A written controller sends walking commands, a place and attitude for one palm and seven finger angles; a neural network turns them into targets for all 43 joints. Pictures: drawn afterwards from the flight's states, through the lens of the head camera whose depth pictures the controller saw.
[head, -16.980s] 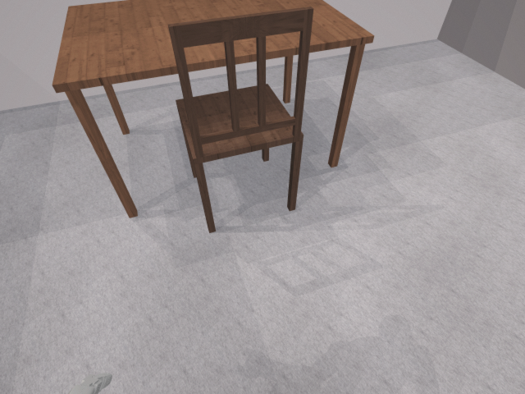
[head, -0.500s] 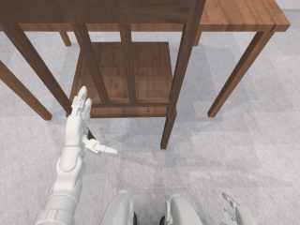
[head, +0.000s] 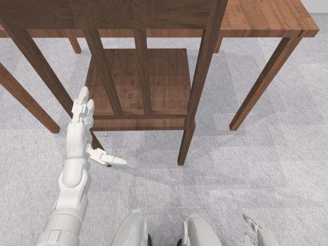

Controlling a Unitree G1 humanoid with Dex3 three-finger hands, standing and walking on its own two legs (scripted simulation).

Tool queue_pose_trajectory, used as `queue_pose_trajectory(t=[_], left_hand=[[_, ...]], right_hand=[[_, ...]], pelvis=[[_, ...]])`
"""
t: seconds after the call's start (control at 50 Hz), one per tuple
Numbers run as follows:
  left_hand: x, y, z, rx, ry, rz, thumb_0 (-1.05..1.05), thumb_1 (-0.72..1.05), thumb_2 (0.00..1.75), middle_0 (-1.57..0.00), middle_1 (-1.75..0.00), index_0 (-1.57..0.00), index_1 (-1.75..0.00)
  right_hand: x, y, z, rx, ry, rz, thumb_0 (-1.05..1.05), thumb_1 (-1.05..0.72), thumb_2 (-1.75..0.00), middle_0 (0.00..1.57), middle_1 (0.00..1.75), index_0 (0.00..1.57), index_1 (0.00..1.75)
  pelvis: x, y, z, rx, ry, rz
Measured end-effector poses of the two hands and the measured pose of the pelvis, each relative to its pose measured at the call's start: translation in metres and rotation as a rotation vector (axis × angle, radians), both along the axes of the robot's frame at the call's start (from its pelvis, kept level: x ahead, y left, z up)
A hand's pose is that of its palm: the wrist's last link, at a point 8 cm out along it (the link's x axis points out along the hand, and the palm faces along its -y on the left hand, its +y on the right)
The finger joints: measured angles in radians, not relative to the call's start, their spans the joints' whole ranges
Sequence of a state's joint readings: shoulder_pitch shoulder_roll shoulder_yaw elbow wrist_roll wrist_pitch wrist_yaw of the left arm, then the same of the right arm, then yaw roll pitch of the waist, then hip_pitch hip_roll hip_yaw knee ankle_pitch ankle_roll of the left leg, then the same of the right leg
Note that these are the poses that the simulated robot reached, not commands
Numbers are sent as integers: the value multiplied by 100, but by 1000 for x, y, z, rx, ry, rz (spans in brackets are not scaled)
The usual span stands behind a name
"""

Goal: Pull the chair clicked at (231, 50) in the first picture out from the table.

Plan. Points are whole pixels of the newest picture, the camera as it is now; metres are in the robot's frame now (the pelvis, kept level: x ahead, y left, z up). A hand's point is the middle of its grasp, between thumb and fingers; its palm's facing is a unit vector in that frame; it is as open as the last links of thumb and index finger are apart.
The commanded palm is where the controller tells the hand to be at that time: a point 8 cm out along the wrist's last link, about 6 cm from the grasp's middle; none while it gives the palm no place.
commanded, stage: aim the fingers beside a spindle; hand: left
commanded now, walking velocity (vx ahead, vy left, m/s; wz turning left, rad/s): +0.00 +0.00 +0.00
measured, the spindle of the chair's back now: (107, 80) +0.52 +0.16 +0.05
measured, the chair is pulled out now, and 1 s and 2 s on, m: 0.00 0.00 0.00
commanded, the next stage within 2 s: push the fingers through the gap in 0.88 s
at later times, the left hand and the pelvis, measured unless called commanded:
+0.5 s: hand (113, 142) +0.36 +0.13 +0.01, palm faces -0.01 -1.00 -0.02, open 17.0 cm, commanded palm +0.34 +0.18 +0.02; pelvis +0.00 +0.00 +0.00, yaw +0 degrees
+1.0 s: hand (109, 139) +0.35 +0.14 +0.03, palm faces +0.03 -1.00 -0.05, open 16.9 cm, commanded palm +0.34 +0.19 +0.02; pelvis +0.00 -0.01 +0.00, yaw +0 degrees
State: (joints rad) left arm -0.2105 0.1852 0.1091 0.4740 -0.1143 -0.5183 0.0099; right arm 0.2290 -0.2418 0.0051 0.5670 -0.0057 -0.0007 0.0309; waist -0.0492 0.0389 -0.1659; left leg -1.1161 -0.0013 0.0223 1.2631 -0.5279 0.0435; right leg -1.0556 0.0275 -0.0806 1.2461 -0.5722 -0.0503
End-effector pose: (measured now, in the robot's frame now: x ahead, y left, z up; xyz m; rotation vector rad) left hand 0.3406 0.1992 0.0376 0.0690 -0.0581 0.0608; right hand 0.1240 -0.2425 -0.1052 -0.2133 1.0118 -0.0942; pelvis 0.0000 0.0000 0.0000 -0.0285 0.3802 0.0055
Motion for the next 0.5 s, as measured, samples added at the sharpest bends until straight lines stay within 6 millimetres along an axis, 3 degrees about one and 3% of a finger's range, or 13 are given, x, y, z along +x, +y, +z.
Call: queue_pose_trajectory(t=[0.06,0.14,0.22,0.34,0.42,0.5], left_hand=[[-1,-1,-8,-7,53,-27,-1,-50,30,-6,-8,-6,-8],[-5,-20,-27,-52,125,-84,-1,-50,30,-6,-8,-5,-7],[-4,-31,-24,-56,78,-86,-1,-50,30,-6,-8,-6,-8],[11,-10,-1,5,-18,-4,-1,-50,30,-7,-9,-6,-8],[11,2,-15,3,85,-8,-1,-50,31,-6,-8,-6,-8],[-3,-11,-29,-47,147,-63,-1,-50,31,-6,-8,-6,-8]], right_hand=[[0,1,-1,8,11,10,1,-91,-90,20,30,20,30],[2,0,0,-5,9,8,1,-91,-90,20,30,20,30],[4,-4,2,-25,-8,-1,1,-91,-90,20,30,20,30],[3,-5,0,-12,-2,-3,1,-91,-90,20,30,20,30],[1,-4,-1,5,18,-1,1,-91,-90,20,30,20,30],[0,-5,1,-3,20,-7,1,-91,-90,20,30,20,30]], pelvis=[[0,0,1,-3,-2,9],[-1,0,0,-6,5,14],[-1,0,-1,-5,8,7],[0,-3,-2,3,3,-1],[1,-4,0,1,5,4],[2,-3,2,-2,8,8]])
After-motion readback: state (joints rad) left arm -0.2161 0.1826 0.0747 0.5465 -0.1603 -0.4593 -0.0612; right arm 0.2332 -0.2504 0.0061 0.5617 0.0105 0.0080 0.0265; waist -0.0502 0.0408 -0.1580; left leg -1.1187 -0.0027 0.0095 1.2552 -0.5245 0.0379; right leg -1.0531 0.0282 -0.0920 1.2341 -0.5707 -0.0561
